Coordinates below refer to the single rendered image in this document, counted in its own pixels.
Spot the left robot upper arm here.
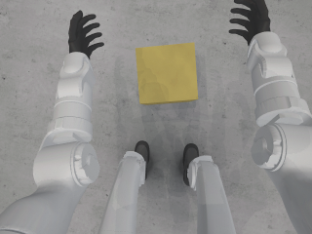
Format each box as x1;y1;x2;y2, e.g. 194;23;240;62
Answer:
0;140;100;234

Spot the robot left hand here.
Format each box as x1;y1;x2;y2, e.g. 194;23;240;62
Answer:
68;10;104;59

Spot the carton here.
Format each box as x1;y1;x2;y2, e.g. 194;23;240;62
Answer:
136;42;198;105

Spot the robot left foot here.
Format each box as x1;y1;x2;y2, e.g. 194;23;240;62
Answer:
135;140;150;180

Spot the right robot forearm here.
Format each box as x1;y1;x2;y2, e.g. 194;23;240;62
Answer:
246;31;312;127

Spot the robot right hand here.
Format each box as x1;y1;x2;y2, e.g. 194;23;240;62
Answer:
228;0;271;46

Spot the left robot forearm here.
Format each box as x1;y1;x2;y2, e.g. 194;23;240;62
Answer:
32;52;96;183

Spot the right robot upper arm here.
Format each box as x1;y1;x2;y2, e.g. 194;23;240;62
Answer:
251;122;312;234

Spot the robot left thigh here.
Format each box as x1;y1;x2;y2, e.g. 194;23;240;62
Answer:
97;156;146;234

